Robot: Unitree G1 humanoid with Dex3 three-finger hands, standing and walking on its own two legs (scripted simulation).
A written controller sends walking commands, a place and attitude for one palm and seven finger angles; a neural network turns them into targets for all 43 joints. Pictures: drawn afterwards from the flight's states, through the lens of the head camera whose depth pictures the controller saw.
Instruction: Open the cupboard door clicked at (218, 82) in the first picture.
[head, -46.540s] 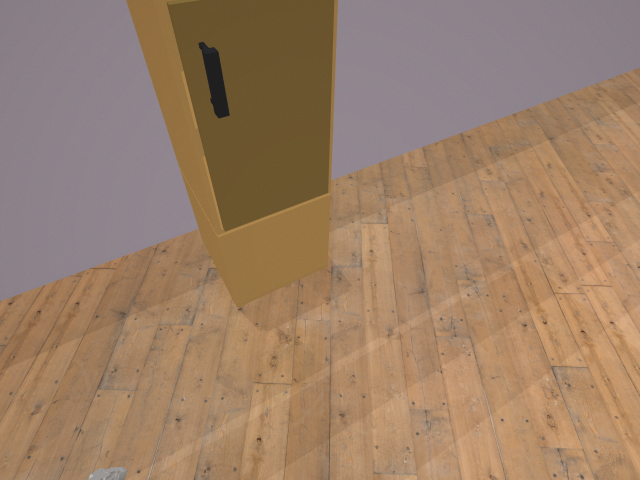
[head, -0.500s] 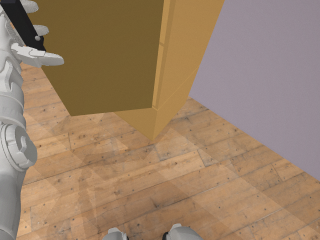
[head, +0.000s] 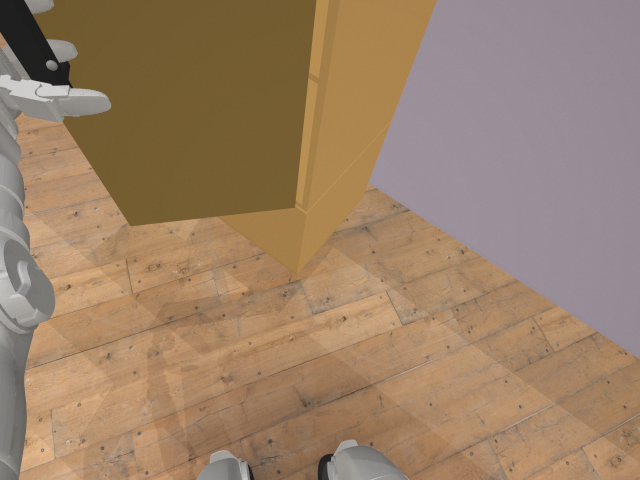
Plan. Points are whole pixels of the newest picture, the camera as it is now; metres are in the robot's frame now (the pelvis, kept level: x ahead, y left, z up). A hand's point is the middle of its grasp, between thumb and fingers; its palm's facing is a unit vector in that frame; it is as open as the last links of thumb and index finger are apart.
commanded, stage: close the thumb around the handle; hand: left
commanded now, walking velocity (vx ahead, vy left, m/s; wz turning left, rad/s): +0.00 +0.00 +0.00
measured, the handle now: (35, 35) +0.61 +0.22 +0.15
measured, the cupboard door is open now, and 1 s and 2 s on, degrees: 48 52 100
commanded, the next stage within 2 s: pull the door open along its arc in 0.54 s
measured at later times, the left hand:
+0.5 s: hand (57, 63) +0.56 +0.20 +0.15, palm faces +0.04 -1.00 +0.00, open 5.6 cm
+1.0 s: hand (60, 81) +0.54 +0.19 +0.15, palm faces +0.03 -1.00 +0.00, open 5.8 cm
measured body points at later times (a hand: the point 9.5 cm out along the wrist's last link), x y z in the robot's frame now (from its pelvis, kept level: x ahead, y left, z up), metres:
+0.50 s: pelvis +0.01 +0.01 +0.00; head +0.13 +0.03 +0.43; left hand +0.56 +0.25 +0.15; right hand -0.05 -0.25 -0.10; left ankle +0.01 +0.11 -0.70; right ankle -0.02 -0.12 -0.70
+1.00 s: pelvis +0.02 +0.00 +0.01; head +0.11 +0.01 +0.45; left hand +0.53 +0.25 +0.15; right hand -0.03 -0.26 -0.10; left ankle +0.01 +0.11 -0.70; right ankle -0.02 -0.12 -0.70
